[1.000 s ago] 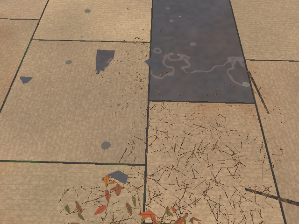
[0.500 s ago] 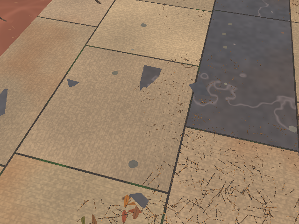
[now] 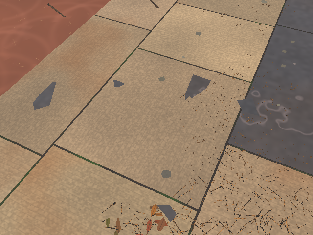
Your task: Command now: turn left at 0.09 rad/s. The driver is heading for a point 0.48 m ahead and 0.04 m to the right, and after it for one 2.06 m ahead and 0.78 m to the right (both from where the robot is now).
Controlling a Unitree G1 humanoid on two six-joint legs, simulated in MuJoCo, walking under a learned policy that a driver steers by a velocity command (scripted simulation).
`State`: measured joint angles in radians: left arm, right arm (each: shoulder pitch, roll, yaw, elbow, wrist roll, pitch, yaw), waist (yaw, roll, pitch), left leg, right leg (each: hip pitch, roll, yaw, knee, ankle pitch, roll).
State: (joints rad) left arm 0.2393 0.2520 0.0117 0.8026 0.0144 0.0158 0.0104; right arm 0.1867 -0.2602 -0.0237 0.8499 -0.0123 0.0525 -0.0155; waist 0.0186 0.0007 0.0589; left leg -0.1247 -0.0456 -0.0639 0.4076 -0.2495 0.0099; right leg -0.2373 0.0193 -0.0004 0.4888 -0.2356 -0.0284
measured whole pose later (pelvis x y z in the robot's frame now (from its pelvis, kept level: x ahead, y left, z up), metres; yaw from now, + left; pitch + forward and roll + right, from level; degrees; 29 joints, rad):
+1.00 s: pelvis +0.27 -0.03 -0.02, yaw -1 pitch +1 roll +0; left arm 0.50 0.19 0.00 1.09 0.02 -0.08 0.01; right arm -0.03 -0.21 0.00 0.86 -0.02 -0.06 0.02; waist 0.06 0.01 0.07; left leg -0.48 -0.02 0.11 0.53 -0.11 0.12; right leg 0.18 0.05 -0.02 0.28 -0.44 -0.06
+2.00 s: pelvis +0.64 -0.05 +0.00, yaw -32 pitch +2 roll +1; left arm 0.26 0.28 0.09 0.82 0.02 0.03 0.01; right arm 0.14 -0.25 -0.05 0.78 -0.02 0.05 -0.04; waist 0.05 0.01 0.04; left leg -0.49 0.02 -0.08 0.88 -0.36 -0.05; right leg -0.32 0.16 0.15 0.41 -0.10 -0.10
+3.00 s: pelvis +0.67 -0.01 +0.00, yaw -39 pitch -1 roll -1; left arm 0.32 0.24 0.03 1.09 0.02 0.00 0.02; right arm 0.29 -0.24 -0.03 1.01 -0.03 0.00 0.01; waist 0.01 -0.01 -0.01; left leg -0.29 -0.01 0.03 0.70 -0.42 0.06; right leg -0.07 0.04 0.07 0.36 -0.28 -0.06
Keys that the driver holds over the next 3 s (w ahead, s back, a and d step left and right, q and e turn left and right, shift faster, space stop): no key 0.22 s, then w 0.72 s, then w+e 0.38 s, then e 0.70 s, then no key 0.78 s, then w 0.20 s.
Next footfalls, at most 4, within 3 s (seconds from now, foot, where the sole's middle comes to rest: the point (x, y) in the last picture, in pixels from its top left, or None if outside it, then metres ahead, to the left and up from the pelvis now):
0.52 right None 0.10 -0.11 -0.78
1.00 left None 0.45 0.05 -0.78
1.52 right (197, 188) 0.69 -0.14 -0.78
2.14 left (160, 176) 0.76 0.04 -0.78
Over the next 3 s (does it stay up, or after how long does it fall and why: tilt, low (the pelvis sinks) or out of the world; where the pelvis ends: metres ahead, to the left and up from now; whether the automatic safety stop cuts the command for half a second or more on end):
stays up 0.67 -0.01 0.00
